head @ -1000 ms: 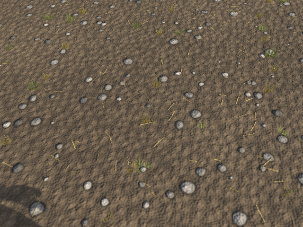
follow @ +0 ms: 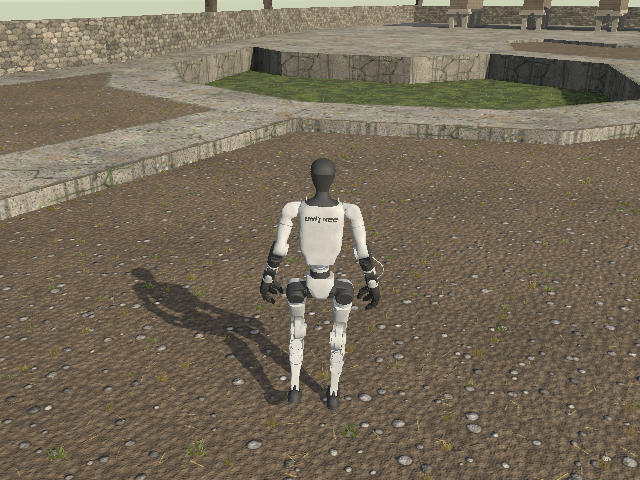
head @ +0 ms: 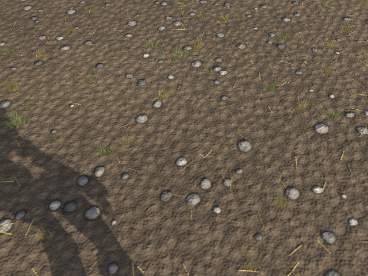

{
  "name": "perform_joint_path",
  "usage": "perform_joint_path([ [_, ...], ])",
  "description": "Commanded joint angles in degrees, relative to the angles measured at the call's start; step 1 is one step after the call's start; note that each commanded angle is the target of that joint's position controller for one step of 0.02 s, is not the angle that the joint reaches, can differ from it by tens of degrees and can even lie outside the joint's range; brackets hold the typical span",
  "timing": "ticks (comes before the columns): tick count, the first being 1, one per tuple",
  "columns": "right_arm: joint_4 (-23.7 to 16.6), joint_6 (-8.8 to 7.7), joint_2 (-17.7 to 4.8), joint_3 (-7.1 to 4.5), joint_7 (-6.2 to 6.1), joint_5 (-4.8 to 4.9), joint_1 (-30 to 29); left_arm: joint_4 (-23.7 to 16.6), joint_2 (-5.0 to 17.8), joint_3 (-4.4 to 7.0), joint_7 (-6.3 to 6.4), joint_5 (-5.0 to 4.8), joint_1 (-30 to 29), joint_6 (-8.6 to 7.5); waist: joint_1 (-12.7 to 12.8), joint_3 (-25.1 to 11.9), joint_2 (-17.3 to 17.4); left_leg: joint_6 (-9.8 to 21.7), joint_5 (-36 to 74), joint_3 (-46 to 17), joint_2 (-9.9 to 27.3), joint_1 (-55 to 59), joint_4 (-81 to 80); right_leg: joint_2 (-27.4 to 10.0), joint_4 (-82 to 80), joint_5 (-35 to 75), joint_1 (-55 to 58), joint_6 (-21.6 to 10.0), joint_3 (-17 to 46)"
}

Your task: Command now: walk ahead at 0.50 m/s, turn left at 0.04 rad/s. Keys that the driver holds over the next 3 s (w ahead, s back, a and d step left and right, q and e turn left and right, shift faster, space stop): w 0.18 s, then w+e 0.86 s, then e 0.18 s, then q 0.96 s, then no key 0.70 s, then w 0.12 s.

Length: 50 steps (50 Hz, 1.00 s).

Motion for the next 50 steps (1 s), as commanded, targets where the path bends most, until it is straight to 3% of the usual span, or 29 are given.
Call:
perform_joint_path([
  [1,-1.85,0.69,-2.86,-0.48,0.78,-0.42,3.42,-0.46,6.25,1.33,-0.14,-0.57,3.35,-1.84,-1.09,-0.74,-5.81,-1.47,3.74,0.00,3.87,-6.64,-1.90,-15.28,-14.87,10.55,3.61,-7.88,14.71],
  [4,-4.26,0.78,-2.62,-0.17,0.99,-0.29,-4.64,1.26,6.19,1.31,-0.22,-0.68,5.84,-1.81,0.37,1.50,-5.38,-3.08,9.89,1.87,5.73,-12.09,-9.56,-13.81,-17.20,11.66,5.26,-7.70,11.56],
  [7,-6.10,0.46,-1.31,0.55,1.20,0.10,-11.29,2.76,6.24,1.25,-0.27,-0.80,8.09,-1.75,1.99,1.92,-5.60,-3.76,15.81,3.76,5.25,-10.92,-19.99,-12.12,-16.83,15.35,6.47,-6.34,8.31],
  [12,-8.37,-0.02,-1.70,0.77,0.91,0.30,-18.70,5.28,7.05,1.26,0.36,-0.39,12.56,-1.40,4.07,2.29,-5.68,-2.91,16.84,4.42,3.20,-8.81,-29.37,-14.40,-12.86,21.95,12.51,-6.07,10.01],
  [15,-8.05,-0.87,-3.16,0.20,0.40,0.30,-16.04,5.41,8.64,1.68,0.96,0.09,10.77,-0.97,1.72,1.14,-6.24,-1.38,10.48,3.78,1.43,-3.13,-33.24,-15.79,-7.22,29.03,14.92,-5.23,12.22],
  [16,-6.58,-1.32,-4.04,-0.30,0.02,0.19,-11.34,5.32,9.05,1.79,1.02,0.08,9.72,-0.89,-0.46,-0.97,-6.15,-0.61,8.62,4.18,-0.05,3.36,-35.58,-14.99,-2.22,33.80,14.34,-4.48,12.05],
  [17,-3.78,-2.09,-5.58,-1.09,-0.61,-0.34,-2.80,5.28,8.49,1.60,0.88,-0.21,9.06,-0.84,-4.15,-5.74,-3.80,0.82,10.60,3.86,0.01,15.22,-39.27,-12.13,7.70,33.46,11.06,-3.33,10.01],
  [18,-2.26,-2.69,-9.95,-2.32,-1.53,-1.76,7.11,3.39,6.25,0.92,0.67,-0.79,8.36,-1.12,-7.73,-13.50,1.39,3.58,5.24,-7.24,11.14,29.98,-40.29,-8.65,23.09,19.25,1.15,-2.15,7.67],
  [19,-2.24,-2.07,-15.88,-3.90,-1.66,-2.18,8.98,1.99,-0.59,-0.42,0.71,-2.71,15.48,-0.88,-4.66,-20.48,14.31,10.01,1.09,-30.94,26.85,44.10,-45.26,0.66,41.43,-17.94,-18.23,0.17,2.45],
  [20,-3.00,-1.28,-11.32,-3.24,-1.40,-0.43,5.77,3.26,6.82,1.36,1.29,-0.86,12.68,0.03,-4.58,-16.94,5.58,9.87,-4.59,-34.20,25.37,38.19,-48.43,-2.00,47.01,-19.46,-22.72,-0.71,7.26],
  [21,-3.59,-1.32,-7.06,-2.03,-1.28,-0.02,0.58,2.72,7.00,1.86,0.91,-0.62,8.93,0.21,-2.62,-8.47,2.05,8.15,-4.35,-24.83,22.57,30.41,-49.91,-4.68,46.71,-14.16,-23.42,-0.96,8.38],
  [22,-3.71,-1.67,-4.59,-1.46,-1.11,0.09,-2.28,2.40,5.40,1.63,0.44,-0.70,6.97,0.30,-1.49,-4.49,1.50,6.73,1.15,-17.75,19.88,24.36,-52.16,-6.60,44.66,-10.38,-22.04,-0.62,8.05],
  [24,-2.75,-2.41,-2.54,-0.93,-1.50,0.48,-3.02,2.67,4.15,1.79,-0.43,0.45,6.92,1.70,0.72,-1.67,3.80,3.94,8.55,-8.15,15.95,18.22,-54.43,-8.28,42.19,-7.61,-18.84,0.52,7.39],
  [29,-0.54,-4.08,-3.38,-1.50,-1.58,1.23,0.61,0.09,2.21,1.67,-1.89,0.87,0.77,3.58,1.58,-0.21,2.29,4.27,18.14,1.76,15.14,18.35,-56.91,-9.41,40.32,0.04,-24.25,2.23,5.97],
  [34,1.23,-3.86,-3.43,-1.56,-1.59,0.87,3.13,-3.79,1.19,0.75,-2.90,0.76,-9.39,3.35,0.10,2.39,1.91,3.89,23.08,9.64,13.43,19.46,-56.91,-8.86,25.80,9.21,-25.17,2.74,2.84],
  [38,2.95,-3.34,-5.06,-2.03,-2.04,0.81,6.71,-6.64,1.43,0.23,-3.50,1.13,-15.87,3.24,-1.64,3.52,1.70,3.47,28.71,13.01,15.38,24.84,-55.14,-7.67,16.99,8.16,-23.14,0.46,-1.25],
  [41,3.73,-2.28,-6.42,-2.37,-2.51,0.62,7.30,-7.31,2.38,0.61,-3.27,1.42,-15.78,3.25,-0.70,2.38,2.53,2.54,45.56,15.76,16.15,29.82,-48.41,-4.49,13.76,1.07,-19.16,-2.45,-3.96],
  [43,3.85,-1.24,-8.31,-2.90,-2.69,0.55,6.92,-5.76,3.80,1.49,-2.65,1.45,-9.39,3.08,2.29,-1.89,3.69,2.17,60.13,17.11,16.22,31.20,-36.20,-0.21,12.40,-5.13,-11.05,-5.08,-5.56],
  [44,3.55,-0.63,-8.93,-3.05,-2.58,0.74,6.45,-3.66,5.00,2.35,-2.12,1.59,-2.31,2.55,5.31,-6.06,2.76,1.57,58.11,17.72,15.80,28.50,-25.17,1.85,8.97,-4.84,-2.24,-6.72,-5.16],
  [45,2.26,-0.49,-8.40,-2.87,-2.39,0.73,5.64,-0.74,8.69,3.98,-1.21,2.29,7.34,2.16,9.70,-11.54,-1.48,-0.46,43.89,18.05,14.41,17.91,-9.05,-1.96,4.87,-6.52,12.33,-9.41,2.53],
  [46,-2.07,-0.97,-1.08,-1.40,-1.17,1.28,7.50,-1.35,16.01,5.75,-0.36,2.10,6.97,2.37,5.73,-15.82,-15.64,-4.20,-7.42,16.77,4.20,-8.60,11.95,-20.10,1.91,-7.64,30.35,-17.45,32.01],
  [47,-4.38,-1.72,-5.82,-2.34,-0.90,0.94,0.47,-2.34,16.64,5.90,-0.14,0.32,8.85,3.11,8.33,-18.50,-8.95,-4.82,-12.80,3.16,-0.62,-16.89,19.29,-23.52,-6.20,-5.40,31.62,-20.01,47.80],
  [48,-5.78,-2.46,-5.35,-2.11,-0.63,1.37,-3.75,-1.53,15.03,5.50,0.42,0.02,6.17,3.38,7.10,-10.25,-5.45,-4.01,-6.38,0.31,3.28,-21.19,17.37,-22.25,-6.94,-0.55,26.59,-18.21,37.52],
  [49,-5.28,-3.11,-4.86,-1.76,-0.74,1.56,-2.95,-1.43,11.68,4.70,0.64,-0.40,3.44,3.10,4.58,-5.34,-2.43,-3.71,-1.83,0.45,5.40,-18.45,11.47,-20.03,-7.54,6.10,18.64,-15.88,31.54],
  [50,-4.47,-2.86,-4.81,-1.91,-0.91,1.00,-2.17,-1.75,9.62,4.15,0.79,-0.49,0.65,2.65,2.06,-2.74,-0.66,-3.90,-0.66,0.22,6.71,-14.68,7.03,-16.83,-8.14,11.94,12.75,-13.66,26.72],
])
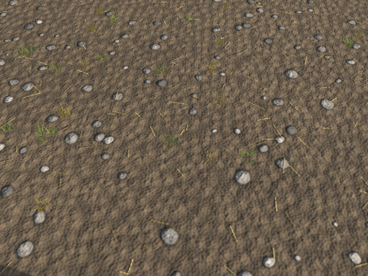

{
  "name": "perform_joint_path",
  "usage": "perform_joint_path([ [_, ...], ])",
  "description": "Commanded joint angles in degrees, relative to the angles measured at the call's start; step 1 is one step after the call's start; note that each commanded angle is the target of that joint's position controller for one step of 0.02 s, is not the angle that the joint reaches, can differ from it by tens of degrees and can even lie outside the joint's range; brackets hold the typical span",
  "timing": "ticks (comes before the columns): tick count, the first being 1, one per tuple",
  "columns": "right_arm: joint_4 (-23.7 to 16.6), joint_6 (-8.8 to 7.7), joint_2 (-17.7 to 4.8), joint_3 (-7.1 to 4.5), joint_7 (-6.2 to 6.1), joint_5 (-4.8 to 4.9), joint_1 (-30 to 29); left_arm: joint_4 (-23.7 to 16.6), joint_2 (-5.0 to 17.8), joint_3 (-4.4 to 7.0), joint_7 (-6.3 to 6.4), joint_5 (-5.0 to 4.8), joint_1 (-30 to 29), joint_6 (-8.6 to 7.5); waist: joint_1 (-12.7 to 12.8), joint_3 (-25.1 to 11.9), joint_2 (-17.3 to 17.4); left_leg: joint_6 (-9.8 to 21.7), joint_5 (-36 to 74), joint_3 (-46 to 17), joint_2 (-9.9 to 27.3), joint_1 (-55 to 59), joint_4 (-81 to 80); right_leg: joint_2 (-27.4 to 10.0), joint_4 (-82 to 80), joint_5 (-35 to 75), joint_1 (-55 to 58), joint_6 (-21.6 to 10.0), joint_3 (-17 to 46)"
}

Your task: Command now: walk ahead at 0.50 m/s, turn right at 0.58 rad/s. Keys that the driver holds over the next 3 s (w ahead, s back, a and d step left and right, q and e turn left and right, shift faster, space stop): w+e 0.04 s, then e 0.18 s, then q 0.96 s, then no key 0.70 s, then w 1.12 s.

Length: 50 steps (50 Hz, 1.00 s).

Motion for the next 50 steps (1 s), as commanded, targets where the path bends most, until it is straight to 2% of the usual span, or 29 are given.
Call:
perform_joint_path([
  [1,-5.73,-0.79,-6.84,-1.26,0.04,-1.23,-0.89,-0.67,6.92,1.96,1.25,-1.20,6.01,-0.79,0.88,-4.26,0.68,-0.35,4.05,-5.70,3.22,-17.68,-1.48,-16.64,-18.63,18.48,16.88,-10.19,23.62],
  [2,-5.48,0.33,-6.45,-1.26,0.17,-1.82,0.07,-0.90,6.41,1.65,1.11,-1.29,5.70,-1.39,0.03,-5.07,0.26,-0.96,3.95,-5.76,3.22,-15.15,-3.36,-15.52,-18.95,20.98,14.94,-9.90,21.97],
  [3,-5.75,1.19,-6.04,-1.24,0.27,-1.93,0.01,-0.78,6.76,1.62,0.96,-1.49,6.22,-2.05,-0.47,-4.69,0.36,-1.70,3.67,-5.13,2.81,-14.51,-4.78,-14.84,-18.66,27.96,13.66,-9.97,20.71],
  [5,-6.52,2.12,-5.07,-1.03,0.24,-1.62,-1.29,-0.39,8.65,2.00,0.79,-1.30,7.82,-2.58,-0.77,-4.21,0.08,-2.85,5.75,-4.02,1.85,-14.33,-8.59,-13.36,-17.37,39.37,11.58,-9.23,17.70],
  [7,-7.83,2.45,-4.90,-0.86,0.09,-1.44,-4.45,-0.10,9.20,2.08,0.86,-1.16,9.81,-2.30,0.20,-4.31,-1.42,-3.35,9.22,-3.27,0.82,-15.23,-12.69,-11.76,-15.60,45.48,11.55,-7.42,16.13],
  [12,-10.54,2.64,-5.50,-0.22,-0.07,-0.54,-11.80,0.11,8.81,1.86,1.53,-1.11,13.74,-0.85,3.64,-5.76,-4.59,-2.40,16.46,-3.39,-1.52,-16.72,-23.31,-10.79,-11.98,47.32,17.27,-3.42,17.03],
  [15,-10.10,1.99,-5.27,0.31,-0.08,-0.45,-12.67,0.70,6.79,0.97,2.12,-0.39,14.69,-0.67,5.06,-5.63,-5.21,-0.38,17.98,-2.53,-2.65,-13.57,-30.42,-11.42,-10.23,48.55,20.58,-1.87,16.03],
  [17,-8.58,1.38,-5.68,0.29,-0.15,-0.65,-9.81,1.11,5.98,0.38,2.51,0.03,13.77,-0.88,3.99,-5.67,-5.61,1.78,16.56,-2.45,-3.67,-7.41,-34.91,-12.34,-8.02,49.41,20.48,-0.89,16.27],
  [18,-7.31,1.06,-6.45,0.00,-0.36,-0.72,-6.78,1.20,6.47,0.31,2.72,-0.07,12.76,-1.12,2.46,-5.86,-5.63,3.06,15.98,-2.44,-4.41,-3.45,-37.99,-12.72,-5.60,51.22,20.53,-0.39,16.60],
  [19,-5.61,0.54,-6.61,-0.14,-0.59,-0.84,-2.54,1.29,7.09,0.28,2.85,-0.53,11.08,-1.33,-0.27,-6.26,-4.45,4.33,20.18,-2.26,-4.79,1.72,-44.58,-11.75,-0.92,50.95,20.50,0.53,15.37],
  [20,-4.27,-0.31,-7.93,-0.37,-0.83,-0.87,1.58,0.83,7.17,0.07,2.85,-0.78,10.72,-1.77,-2.01,-8.88,-1.32,5.88,37.69,-6.72,-0.92,10.27,-47.47,-8.98,6.19,41.70,17.54,2.05,13.53],
  [21,-4.81,-0.55,-12.18,-1.01,-0.85,-0.67,3.32,0.06,5.05,-0.35,2.88,-1.11,16.28,-1.96,0.74,-14.44,8.85,12.88,70.25,-21.57,12.59,20.75,-42.93,-2.43,20.32,10.10,9.60,4.25,9.78],
  [22,-4.78,0.57,-11.14,-0.87,-0.42,0.87,1.65,2.03,4.46,-0.40,2.75,-0.97,21.00,-0.75,2.53,-19.47,12.80,21.17,73.88,-31.89,19.35,22.56,-45.46,2.22,28.76,-22.28,3.46,5.62,7.56],
  [23,-5.77,1.24,-9.25,-0.50,0.33,1.83,-1.19,2.38,6.50,-0.25,2.73,0.90,17.53,0.31,2.83,-14.50,6.11,20.81,60.15,-32.06,16.94,17.13,-48.14,-0.07,32.35,-22.84,0.30,5.74,9.21],
  [24,-6.28,1.91,-9.13,-0.73,0.52,1.54,-3.85,1.60,6.75,-0.03,2.59,1.46,13.05,0.80,2.60,-9.06,3.51,18.94,49.10,-28.66,13.80,12.32,-50.09,-1.00,34.08,-20.50,-2.51,6.13,8.91],
  [25,-6.45,2.57,-8.80,-0.73,0.38,1.01,-5.29,1.02,6.55,-0.05,2.41,1.12,10.76,1.35,3.00,-6.41,2.55,16.81,41.35,-25.52,10.93,8.48,-52.29,-2.44,32.71,-17.95,-3.30,6.61,8.84],
  [26,-6.37,3.06,-9.02,-0.96,0.08,0.87,-5.75,0.43,6.28,-0.14,2.19,0.77,9.60,1.94,3.36,-5.05,3.77,15.10,34.94,-23.13,8.41,5.38,-54.03,-3.42,30.55,-15.75,-2.75,7.22,8.56],
  [29,-6.11,3.86,-9.36,-1.67,0.02,0.35,-5.27,0.25,4.71,-0.67,2.22,0.31,9.20,2.80,3.30,-7.29,5.42,13.14,24.82,-21.11,4.45,3.67,-55.19,-2.88,26.07,-13.20,-1.06,8.83,6.91],
  [33,-5.96,4.94,-10.52,-2.82,0.06,-0.01,-3.83,-1.06,4.35,-0.88,3.03,-0.05,5.05,3.38,1.26,-7.15,6.90,12.99,7.12,-25.15,3.89,3.19,-57.67,-3.10,18.89,-12.95,-2.43,9.56,6.97],
  [37,-6.38,5.91,-11.04,-3.68,0.26,-0.37,-4.48,-1.87,4.32,-1.06,3.43,-0.63,3.72,2.91,0.50,-7.04,7.63,11.88,2.20,-28.49,3.37,1.46,-58.28,-2.48,12.93,-12.00,0.23,8.94,7.16],
  [40,-6.74,6.60,-11.06,-4.11,0.59,-0.33,-6.03,-1.67,4.28,-1.19,3.83,-1.25,6.35,2.10,1.24,-6.97,8.33,10.09,2.30,-30.89,2.61,-0.53,-58.40,-1.02,4.81,-11.94,5.77,7.32,6.94],
  [42,-7.18,7.10,-10.84,-4.24,0.62,0.27,-8.18,-0.77,4.35,-1.12,4.29,-1.28,11.01,1.33,3.83,-6.37,8.20,7.08,0.19,-31.13,0.56,-3.84,-57.13,-0.39,-7.75,-7.32,13.05,5.41,6.65],
  [43,-7.77,7.02,-9.65,-3.95,0.51,0.79,-8.41,-0.68,6.49,-0.58,4.79,-0.78,12.45,0.91,4.28,-5.42,5.36,3.82,-3.73,-28.64,-2.74,-7.53,-54.24,-3.91,-16.07,-8.21,16.79,4.08,10.09],
  [44,-9.05,6.80,-6.36,-3.24,0.43,1.76,-7.07,-2.11,12.67,0.79,5.23,0.14,11.22,0.81,2.73,-6.10,-7.46,0.54,-8.39,-20.14,-9.43,-13.95,-41.08,-18.09,-23.58,-18.29,18.77,-0.39,26.59],
  [45,-8.34,6.35,-8.14,-3.82,-0.09,0.44,-6.84,-4.35,14.80,1.27,5.02,0.82,2.85,0.89,1.39,-1.32,-12.78,-0.28,-7.43,-9.61,-14.40,-17.89,-26.07,-27.44,-26.77,-15.68,9.32,-4.78,35.31],
  [46,-7.54,6.22,-11.37,-4.61,-0.03,-0.86,-6.78,-4.83,10.45,0.23,4.72,1.02,1.84,0.85,0.23,-1.64,-6.03,-0.42,-5.26,-10.88,-9.80,-12.83,-16.30,-26.22,-23.74,-5.92,4.36,-6.03,29.77],
  [47,-6.42,6.34,-10.50,-4.70,0.39,-0.89,-4.25,-5.41,7.21,-0.70,4.55,0.58,-0.99,0.64,-2.30,-2.13,-4.18,-0.17,-2.17,-10.41,-9.99,-10.68,-11.12,-22.13,-21.45,1.53,3.10,-4.34,23.14],
  [48,-5.53,6.76,-9.86,-4.58,0.66,-1.11,-2.08,-6.07,6.29,-0.98,4.39,0.27,-2.52,0.48,-3.28,-2.71,-4.83,-0.44,0.12,-9.60,-9.65,-10.93,-6.63,-19.11,-19.82,6.45,4.64,-2.85,17.93],
  [50,-5.09,7.52,-9.47,-4.27,1.38,-0.96,-1.44,-6.79,6.24,-1.07,4.30,0.25,-1.32,0.39,-1.96,-3.46,-7.60,-1.60,0.52,-7.44,-8.78,-13.93,-2.71,-17.12,-17.12,16.25,9.57,-2.85,12.56],
])
Over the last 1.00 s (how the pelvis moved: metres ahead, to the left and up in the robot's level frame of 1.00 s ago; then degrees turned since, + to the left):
0.50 -0.05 -0.02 -25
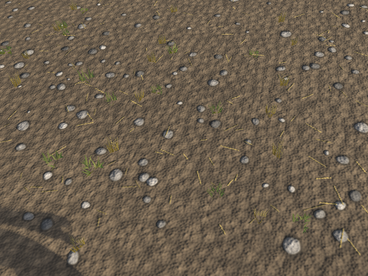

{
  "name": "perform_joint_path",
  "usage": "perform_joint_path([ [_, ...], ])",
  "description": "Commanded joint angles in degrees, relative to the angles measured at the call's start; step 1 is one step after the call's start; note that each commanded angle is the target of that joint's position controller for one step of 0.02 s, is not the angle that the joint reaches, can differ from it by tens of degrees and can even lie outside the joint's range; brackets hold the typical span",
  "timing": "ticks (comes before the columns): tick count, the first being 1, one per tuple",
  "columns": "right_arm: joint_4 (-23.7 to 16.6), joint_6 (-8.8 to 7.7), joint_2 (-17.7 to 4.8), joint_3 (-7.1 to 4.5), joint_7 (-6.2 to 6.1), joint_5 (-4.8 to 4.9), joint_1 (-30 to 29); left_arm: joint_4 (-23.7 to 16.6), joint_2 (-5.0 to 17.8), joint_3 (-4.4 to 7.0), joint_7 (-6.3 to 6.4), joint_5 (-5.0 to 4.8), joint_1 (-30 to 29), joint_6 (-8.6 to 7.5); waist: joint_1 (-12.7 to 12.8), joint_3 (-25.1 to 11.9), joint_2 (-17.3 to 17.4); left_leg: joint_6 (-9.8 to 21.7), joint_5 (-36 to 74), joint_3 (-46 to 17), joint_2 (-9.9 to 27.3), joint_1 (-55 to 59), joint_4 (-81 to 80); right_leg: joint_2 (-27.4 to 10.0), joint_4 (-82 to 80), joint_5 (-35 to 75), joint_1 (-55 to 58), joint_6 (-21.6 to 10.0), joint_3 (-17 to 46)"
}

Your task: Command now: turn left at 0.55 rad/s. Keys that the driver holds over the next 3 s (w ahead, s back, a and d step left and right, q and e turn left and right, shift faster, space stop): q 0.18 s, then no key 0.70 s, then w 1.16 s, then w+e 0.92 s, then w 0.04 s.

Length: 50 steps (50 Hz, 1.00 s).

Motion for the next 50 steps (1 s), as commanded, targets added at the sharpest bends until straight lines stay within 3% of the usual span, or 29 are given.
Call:
perform_joint_path([
  [1,-1.53,0.55,-4.70,-0.98,0.75,-0.03,3.51,-5.73,6.32,1.16,-0.17,0.07,-4.81,-1.18,-1.76,-0.90,-10.13,-1.80,-0.76,2.41,2.98,-2.68,9.47,-12.94,-6.52,20.18,2.40,-8.31,7.15],
  [4,-3.78,0.84,-3.57,-0.14,1.42,0.39,-1.52,-4.07,8.19,2.05,-0.31,-0.06,1.73,-1.09,2.18,-1.67,-10.74,-3.20,-2.48,3.36,4.45,-5.40,2.39,-15.38,-3.95,28.11,11.99,-9.70,6.86],
  [6,-4.69,1.02,-3.16,0.24,1.78,0.72,-2.75,-3.78,9.19,2.56,-0.63,0.05,2.68,-0.98,2.99,-2.41,-11.63,-3.12,-4.19,4.46,5.10,-3.18,-2.31,-16.50,-2.74,29.99,13.64,-9.82,5.83],
  [9,-5.94,1.15,-2.61,0.77,2.00,1.34,-3.71,-4.05,10.16,3.06,-1.52,0.29,1.35,-0.89,3.06,-2.90,-13.11,-1.73,-5.28,7.35,5.50,4.09,-9.80,-16.97,-1.23,31.21,10.48,-9.17,2.84],
  [12,-6.27,0.85,-2.51,1.04,1.48,1.77,-2.72,-3.36,10.92,3.45,-2.30,0.23,0.93,-0.74,2.71,-3.83,-14.45,0.17,-5.36,9.00,4.32,10.46,-17.43,-17.15,1.37,33.11,8.25,-8.85,2.55],
  [14,-5.28,0.10,-1.79,1.34,0.85,1.33,0.39,-3.00,10.92,3.48,-2.52,-0.54,-0.77,-0.40,-0.06,-4.22,-12.93,1.78,4.02,9.59,3.76,17.38,-30.90,-15.90,5.64,29.28,5.48,-6.50,0.98],
  [15,-4.87,-0.70,-3.01,1.29,0.32,0.43,1.66,-2.57,10.22,3.32,-2.50,-0.76,-0.02,-0.26,-1.19,-4.78,-9.44,2.53,13.20,6.24,5.49,24.04,-39.83,-14.73,9.37,22.96,0.83,-3.34,-0.66],
  [16,-5.11,-1.75,-7.85,0.59,-0.27,-0.65,3.37,-3.75,6.23,2.27,-2.78,-0.36,1.91,-0.03,-0.57,-7.44,3.77,4.67,22.26,-10.06,18.84,34.02,-42.98,-10.30,21.02,2.70,-10.17,0.65,-4.70],
  [17,-5.03,-2.18,-12.45,-0.20,-0.53,0.53,3.53,-5.87,2.70,1.07,-2.21,-0.65,-0.75,0.80,-1.37,-6.07,12.48,13.96,43.89,-19.44,29.90,29.09,-39.57,-2.44,25.38,-22.34,-15.87,2.44,-4.23],
  [18,-4.19,-2.47,-8.47,0.59,-0.69,1.08,4.39,-4.85,5.94,1.72,-1.77,-0.54,-2.17,1.70,-2.50,-5.50,5.00,16.75,43.67,-15.52,28.01,27.97,-38.46,-4.48,30.55,-22.31,-14.63,2.75,0.70],
  [19,-4.33,-2.55,-5.11,1.88,-0.90,1.02,0.76,-3.86,5.79,1.86,-2.08,-1.05,-1.89,2.00,-0.50,-2.63,3.90,15.66,40.39,-11.09,24.56,25.75,-39.14,-4.53,31.52,-19.01,-14.81,2.74,1.60],
  [20,-4.76,-2.30,-3.45,2.57,-1.21,0.61,-3.03,-2.65,6.20,2.03,-2.33,-1.25,-0.86,1.87,1.10,-0.82,3.74,13.11,37.01,-7.80,21.05,24.38,-40.05,-4.85,29.85,-15.32,-14.36,2.92,1.89],
  [22,-4.27,-2.51,-3.48,2.85,-1.89,0.91,-3.58,-0.71,7.09,2.41,-2.69,-0.16,1.46,1.91,1.58,-1.71,5.54,11.73,42.92,-4.15,17.89,25.69,-39.26,-3.88,29.89,-11.03,-12.73,3.67,0.86],
  [25,-2.67,-2.92,-3.16,3.34,-1.90,0.88,-2.10,0.54,5.18,1.85,-2.83,-0.59,1.68,2.18,1.07,-3.02,3.33,11.74,40.75,-3.03,17.66,26.14,-38.99,-3.29,25.77,-10.09,-9.94,4.42,0.69],
  [29,-0.51,-2.91,-3.58,3.60,-2.01,0.32,-1.52,1.51,4.00,1.22,-2.10,-0.72,-0.18,2.38,-0.31,-1.15,4.50,12.10,31.48,-5.01,17.74,23.38,-39.14,-2.57,15.90,-10.35,-5.85,3.86,0.22],
  [32,0.90,-3.01,-3.36,3.87,-2.21,0.52,-2.51,3.38,3.29,0.85,-1.39,-0.97,1.45,1.77,0.78,-1.43,3.25,11.36,28.07,-6.70,17.59,21.61,-37.96,-2.11,5.82,-5.61,-0.41,2.85,-0.16],
  [33,1.36,-3.03,-3.15,4.00,-2.29,0.88,-3.23,4.31,2.64,0.47,-1.24,-0.73,2.76,1.27,2.15,-1.50,1.67,9.64,25.89,-6.46,16.85,19.73,-37.32,-2.64,-1.97,2.44,4.08,2.46,0.17],
  [34,1.78,-3.36,-2.08,4.38,-2.29,1.01,-2.48,4.97,3.89,0.52,-1.03,-0.09,3.22,0.52,2.03,-2.44,-0.56,7.21,22.04,-6.64,15.80,16.95,-37.04,-5.65,-4.94,9.32,9.43,2.07,3.87],
  [35,2.30,-3.57,-1.43,4.42,-2.07,0.85,-0.24,5.08,6.41,0.66,-0.95,0.50,3.36,-0.27,0.08,-3.19,-4.11,5.58,17.09,-4.60,12.89,15.15,-35.76,-10.71,-4.93,16.41,12.34,1.13,8.83],
  [36,3.93,-3.12,-0.28,4.45,-1.91,1.22,1.97,5.90,7.40,0.87,-1.40,-0.82,-0.34,-0.42,-2.44,-0.82,-10.44,4.81,11.43,-1.65,9.06,19.70,-39.42,-10.86,-3.51,14.72,4.12,-0.86,9.21],
  [37,5.42,-2.92,-1.86,4.27,-2.11,0.83,1.38,5.71,4.72,0.27,-1.96,-0.86,-1.61,-0.76,-1.09,-0.03,-8.40,4.41,12.06,-1.79,9.47,22.46,-39.43,-9.59,-4.35,10.96,2.17,-0.40,8.27],
  [38,6.23,-2.90,-2.55,3.93,-2.22,0.89,0.59,6.39,3.93,0.02,-2.12,-0.83,-1.05,-1.04,-0.15,0.67,-7.33,4.49,13.28,-2.05,9.79,22.70,-38.96,-8.32,-4.78,9.18,1.96,0.37,6.97],
  [44,10.48,-3.35,-0.87,4.33,-2.36,1.02,1.77,10.27,3.34,-0.31,-1.41,-0.89,0.59,-1.22,0.31,0.77,-4.48,3.77,14.72,-1.97,10.43,21.36,-39.88,-7.51,-5.39,7.63,4.12,0.13,6.29],
  [45,11.23,-3.29,-0.76,4.38,-2.40,0.96,2.36,10.89,3.42,-0.26,-1.44,-0.80,1.28,-1.15,0.50,-0.36,-4.24,3.91,10.00,-1.49,9.71,21.43,-39.72,-6.86,-5.71,1.33,4.50,-0.24,6.06],
  [47,11.49,-2.85,-1.71,3.87,-2.27,0.57,2.62,11.40,5.67,0.75,-1.54,-0.62,2.39,-0.55,1.10,1.41,-5.32,5.26,-6.41,0.60,6.70,16.82,-35.35,-5.91,-5.76,-19.39,2.20,-2.62,7.59],
  [48,11.03,-2.67,-1.58,3.80,-2.00,0.17,1.84,11.50,6.26,1.07,-1.68,-0.52,3.27,-0.25,1.74,4.18,-6.24,5.73,-11.89,1.01,5.87,11.98,-32.82,-7.43,-7.56,-27.97,0.81,-4.33,10.76],
  [50,9.61,-3.16,1.32,4.40,-1.30,-0.42,-0.04,12.83,7.43,1.81,-1.80,-0.57,7.00,-0.19,3.01,7.18,-11.36,5.19,-8.06,5.90,4.13,5.30,-22.84,-14.72,-14.14,-36.36,1.89,-8.80,21.26],
])
Over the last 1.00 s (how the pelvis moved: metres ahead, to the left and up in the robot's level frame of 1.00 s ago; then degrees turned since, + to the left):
0.20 -0.01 0.02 9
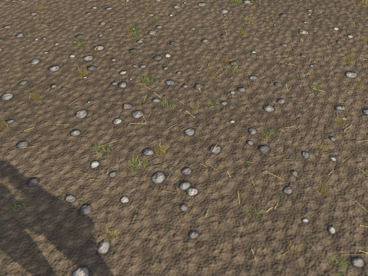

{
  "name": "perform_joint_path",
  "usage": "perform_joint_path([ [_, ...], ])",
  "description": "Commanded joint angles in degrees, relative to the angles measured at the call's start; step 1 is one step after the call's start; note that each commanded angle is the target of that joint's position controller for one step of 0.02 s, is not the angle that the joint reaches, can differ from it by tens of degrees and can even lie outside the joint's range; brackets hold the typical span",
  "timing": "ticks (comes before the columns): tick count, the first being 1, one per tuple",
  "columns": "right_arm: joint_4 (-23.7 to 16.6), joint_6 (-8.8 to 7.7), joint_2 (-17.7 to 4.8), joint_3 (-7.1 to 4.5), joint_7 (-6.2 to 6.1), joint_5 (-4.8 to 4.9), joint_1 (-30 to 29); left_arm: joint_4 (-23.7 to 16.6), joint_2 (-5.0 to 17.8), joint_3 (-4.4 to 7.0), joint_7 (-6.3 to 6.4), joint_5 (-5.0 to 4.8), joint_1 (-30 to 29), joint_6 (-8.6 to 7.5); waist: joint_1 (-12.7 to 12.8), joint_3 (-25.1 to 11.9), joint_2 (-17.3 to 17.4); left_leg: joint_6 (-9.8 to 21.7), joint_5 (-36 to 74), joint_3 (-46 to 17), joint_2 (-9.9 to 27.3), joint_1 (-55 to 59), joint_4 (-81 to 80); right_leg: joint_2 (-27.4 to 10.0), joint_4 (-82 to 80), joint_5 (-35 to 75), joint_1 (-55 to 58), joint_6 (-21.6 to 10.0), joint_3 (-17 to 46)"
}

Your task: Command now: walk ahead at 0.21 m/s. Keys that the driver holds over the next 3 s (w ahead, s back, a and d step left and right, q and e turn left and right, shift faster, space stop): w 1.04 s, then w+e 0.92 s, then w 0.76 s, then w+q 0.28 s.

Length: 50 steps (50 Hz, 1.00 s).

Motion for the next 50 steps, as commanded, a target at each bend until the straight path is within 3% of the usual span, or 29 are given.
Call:
perform_joint_path([
  [1,-4.67,-1.41,-2.19,-0.28,0.74,-1.08,-5.16,0.68,10.12,2.79,0.09,0.20,6.60,-0.19,3.02,9.33,-9.47,0.67,-3.23,3.19,1.26,-16.11,10.50,-18.26,-18.58,-30.14,-1.56,-10.94,24.88],
  [2,-5.10,-1.95,-3.31,-0.63,1.00,-0.88,-5.43,0.51,9.69,2.84,-0.06,0.51,6.19,-0.62,2.69,8.61,-8.24,0.65,-3.72,2.23,2.58,-17.10,13.99,-19.39,-19.82,-26.73,-1.51,-11.68,25.88],
  [4,-5.29,-3.00,-4.10,-1.01,1.71,-0.40,-3.87,-0.24,10.00,3.13,-0.40,0.39,3.51,-1.58,0.69,6.70,-6.94,0.91,-4.66,1.83,3.76,-15.94,13.56,-17.91,-19.32,-20.83,-0.96,-10.78,21.94],
  [6,-4.18,-3.77,-2.96,-1.04,1.89,0.09,0.16,-1.01,9.82,3.33,-0.71,-0.22,-0.22,-2.05,-2.18,6.38,-7.54,1.52,-0.56,4.43,2.44,-5.13,4.86,-13.67,-16.62,-16.91,-7.60,-8.36,14.75],
  [8,-0.13,-4.03,-2.45,-1.47,1.32,0.09,9.76,-1.75,8.80,3.39,-0.91,-0.15,-2.37,-2.00,-5.83,5.87,-3.83,1.32,3.91,7.02,-1.16,10.82,-4.16,-8.52,-7.72,-17.73,-17.88,-6.61,8.80],
  [9,1.11,-4.47,-4.94,-2.11,0.74,-0.52,15.14,-2.87,6.24,2.69,-1.12,0.21,-3.53,-2.37,-7.67,5.03,4.30,2.16,-4.23,-4.26,6.30,17.39,-10.93,-4.70,4.59,-15.65,-24.89,-4.95,3.93],
  [10,1.98,-4.75,-11.14,-3.49,0.54,-0.47,21.71,-5.44,1.14,1.35,-1.73,-0.09,-4.65,-3.02,-8.95,2.55,18.12,6.93,-22.96,-30.58,21.64,20.97,-22.94,2.54,22.74,-14.49,-33.90,-2.60,-4.07],
  [11,2.40,-4.37,-10.14,-3.30,0.44,-0.62,19.39,-6.08,5.56,2.27,-1.98,1.24,-6.61,-3.12,-6.75,7.24,10.59,9.97,-27.15,-36.97,24.77,13.55,-25.45,0.35,31.74,-12.71,-35.96,-3.49,1.12],
  [12,0.03,-4.67,-8.17,-2.77,0.50,-0.50,12.72,-6.10,6.22,2.52,-2.64,1.03,-6.79,-3.43,-3.09,10.10,4.74,9.44,-23.19,-31.93,22.68,9.40,-24.32,-2.74,34.56,-6.30,-36.05,-4.01,2.99],
  [13,-1.29,-5.29,-6.91,-2.43,0.64,-0.21,9.17,-5.01,5.51,2.34,-3.26,0.68,-5.03,-3.88,-1.16,9.14,2.92,8.01,-15.94,-26.27,19.70,8.59,-24.22,-4.20,34.38,-1.41,-34.24,-3.71,2.90],
  [16,-0.79,-6.86,-3.97,-1.43,0.46,0.27,10.37,-3.88,4.43,2.24,-4.00,1.50,-4.01,-3.79,-0.24,5.75,3.18,6.08,5.50,-14.38,14.65,11.20,-23.43,-5.09,33.49,5.56,-31.58,-1.66,-0.07],
  [19,1.34,-7.21,-2.86,-0.91,0.26,0.49,15.60,-5.74,3.51,1.93,-3.91,1.41,-8.75,-3.07,-1.26,5.67,3.82,6.58,22.68,-8.93,13.60,13.82,-21.33,-4.88,32.31,7.59,-35.15,0.08,-2.54],
  [23,1.92,-7.03,-2.46,-0.39,0.00,0.24,17.15,-10.19,2.06,0.81,-3.83,0.88,-18.90,-2.94,-2.99,7.40,4.37,6.68,34.59,-4.58,12.08,11.52,-20.68,-3.35,20.94,10.88,-33.07,1.08,-5.87],
  [26,2.57,-7.03,-3.29,-0.44,-0.19,0.12,17.91,-12.17,1.94,0.28,-3.64,0.31,-22.27,-3.04,-3.42,7.88,5.60,6.66,40.95,-3.14,12.68,11.65,-20.25,-1.70,12.46,12.51,-27.46,-0.60,-7.65],
  [29,2.52,-7.22,-4.69,-0.75,-0.32,0.24,15.32,-11.46,4.07,1.06,-2.61,0.23,-16.32,-3.48,0.51,4.42,5.91,5.30,61.53,-1.11,13.83,14.05,-12.41,1.31,8.70,10.66,-16.90,-4.15,-8.21],
  [30,2.44,-7.10,-5.42,-1.00,-0.41,0.19,14.51,-9.51,5.42,1.77,-2.13,0.15,-9.78,-3.84,3.34,0.86,5.83,4.63,67.69,-0.50,13.71,15.10,-4.90,2.70,7.67,9.52,-10.63,-5.34,-7.86],
  [31,2.10,-6.83,-6.03,-1.22,-0.37,0.45,13.09,-6.42,6.55,2.57,-1.61,0.22,-0.33,-4.33,7.44,-3.78,5.00,3.77,66.09,0.63,12.60,12.75,5.71,3.11,3.54,12.02,0.04,-6.59,-7.58],
  [32,1.15,-6.83,-5.18,-0.97,-0.10,0.69,12.67,-4.08,9.50,3.72,-0.91,1.34,8.69,-4.68,10.58,-8.84,2.81,3.22,50.51,1.44,10.51,2.76,19.67,-4.02,2.64,7.14,13.80,-8.60,-0.06],
  [33,-0.41,-6.68,1.48,0.12,0.53,1.69,17.34,-3.65,14.83,4.93,-0.80,2.73,13.34,-4.69,7.42,-15.46,-9.05,1.24,7.48,4.38,1.62,-15.06,41.94,-21.55,-0.13,0.05,27.35,-14.43,26.22],
  [34,0.25,-6.44,-2.33,-1.29,0.65,1.24,18.09,-3.47,14.06,5.02,-1.66,0.69,10.43,-4.06,6.34,-16.60,-7.90,2.01,-6.17,-2.22,-2.06,-23.19,51.72,-24.51,-9.28,-4.10,25.84,-18.47,42.53],
  [35,-1.46,-6.29,-3.78,-1.85,0.60,0.49,12.65,-4.61,10.73,4.27,-1.80,-0.50,2.89,-4.07,3.14,-6.21,-4.69,2.61,-0.26,-2.87,2.49,-26.88,51.28,-22.43,-11.23,-8.89,16.75,-16.45,33.39],
  [36,-2.54,-6.60,-3.36,-1.80,0.90,0.11,8.55,-5.34,6.45,3.25,-2.09,-0.66,-1.09,-4.59,2.39,-0.50,-1.65,2.62,3.96,-2.18,4.57,-25.89,48.05,-19.89,-13.75,-5.29,7.95,-14.98,26.19],
  [37,-2.70,-6.41,-2.27,-1.87,1.07,-0.01,7.25,-5.06,4.41,2.65,-2.04,-0.21,-2.40,-5.17,0.52,1.99,-0.64,2.46,5.78,-2.11,6.21,-23.29,44.98,-17.23,-15.13,0.18,2.46,-13.11,20.87],
  [39,-2.47,-5.01,-0.17,-1.68,1.77,-0.98,8.53,-3.15,2.11,1.74,-1.65,0.03,-0.44,-6.15,-2.01,2.35,-1.58,1.27,6.28,-1.85,7.60,-18.18,40.41,-14.13,-16.25,9.42,-3.26,-11.23,13.59],
  [41,-3.29,-4.09,0.48,-1.74,2.19,-1.10,7.05,-1.67,3.39,1.85,-1.53,-0.02,3.05,-7.03,-2.56,2.66,-2.01,0.34,7.26,-0.40,7.93,-19.27,37.44,-13.04,-16.86,15.65,-3.76,-11.29,10.02],
  [43,-5.37,-3.50,-0.06,-1.82,2.43,-1.17,1.75,-1.07,4.81,2.01,-1.48,-0.11,5.24,-7.21,-2.07,4.14,-2.35,-0.74,11.11,1.03,8.86,-23.53,33.09,-12.15,-18.45,16.52,-3.03,-11.07,7.57],
  [50,-11.14,-3.80,0.62,-0.87,2.85,0.02,-15.07,0.58,4.82,1.38,-1.18,-0.30,13.11,-6.95,2.63,5.42,-3.56,-1.96,23.12,5.76,6.69,-25.01,11.02,-9.95,-17.82,28.49,4.43,-8.21,2.24],
])
Over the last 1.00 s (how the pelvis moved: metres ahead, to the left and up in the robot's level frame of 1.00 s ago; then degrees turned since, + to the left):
0.00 0.02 0.00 13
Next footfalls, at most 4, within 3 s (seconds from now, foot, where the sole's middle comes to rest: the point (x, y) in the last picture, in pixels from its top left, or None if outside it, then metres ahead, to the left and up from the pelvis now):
0.64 right None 0.42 -0.05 -0.78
1.18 left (161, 230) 0.73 0.12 -0.78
1.72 right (216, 183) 0.96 -0.11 -0.78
2.26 left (217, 125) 1.33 -0.14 -0.78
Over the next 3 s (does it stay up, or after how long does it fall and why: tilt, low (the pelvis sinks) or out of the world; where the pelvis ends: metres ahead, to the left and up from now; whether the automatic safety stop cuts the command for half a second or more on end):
stays up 1.43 -0.37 0.00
